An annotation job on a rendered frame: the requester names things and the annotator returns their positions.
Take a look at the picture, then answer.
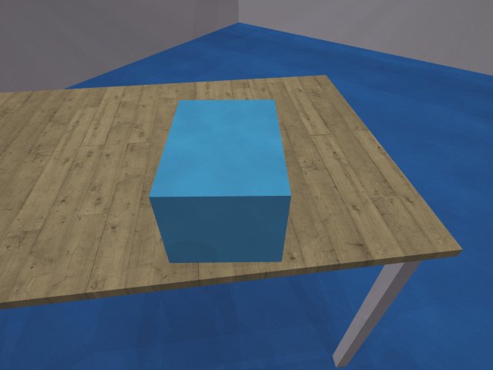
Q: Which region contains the table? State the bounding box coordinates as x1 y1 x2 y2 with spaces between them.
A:
0 75 463 368

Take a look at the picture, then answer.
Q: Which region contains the carton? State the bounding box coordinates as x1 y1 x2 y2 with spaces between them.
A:
149 99 291 263

